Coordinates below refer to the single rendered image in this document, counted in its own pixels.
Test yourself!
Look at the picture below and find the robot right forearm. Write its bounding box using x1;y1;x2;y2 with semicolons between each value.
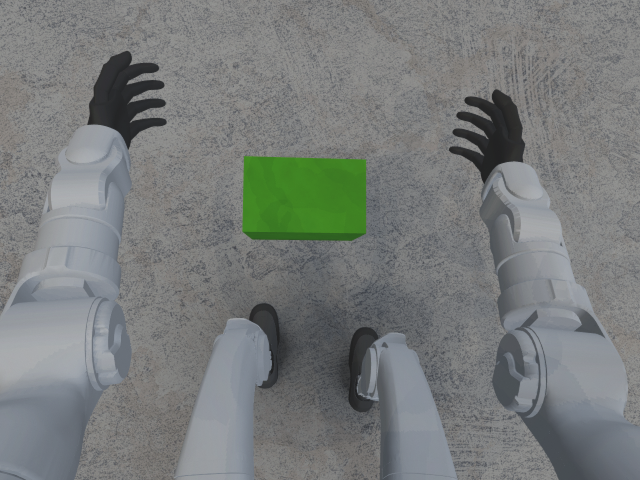
479;162;628;411

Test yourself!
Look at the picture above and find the robot right thigh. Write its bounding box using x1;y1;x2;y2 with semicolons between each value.
364;342;458;480

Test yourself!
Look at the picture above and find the robot left upper arm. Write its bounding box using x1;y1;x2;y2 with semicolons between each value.
0;296;132;480

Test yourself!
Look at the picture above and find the robot right upper arm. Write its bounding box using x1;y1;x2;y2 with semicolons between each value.
492;326;640;480

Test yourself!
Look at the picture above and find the robot left forearm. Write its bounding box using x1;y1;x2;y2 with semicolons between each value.
0;125;132;321

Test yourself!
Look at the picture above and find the robot right hand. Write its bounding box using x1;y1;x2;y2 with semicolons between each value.
449;89;525;184

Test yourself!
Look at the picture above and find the robot left hand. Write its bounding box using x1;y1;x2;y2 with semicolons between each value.
87;51;167;149

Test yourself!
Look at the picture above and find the left robot foot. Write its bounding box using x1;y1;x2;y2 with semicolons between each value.
249;303;280;389

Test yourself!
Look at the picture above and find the carton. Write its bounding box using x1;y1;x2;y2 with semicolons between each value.
242;156;366;241

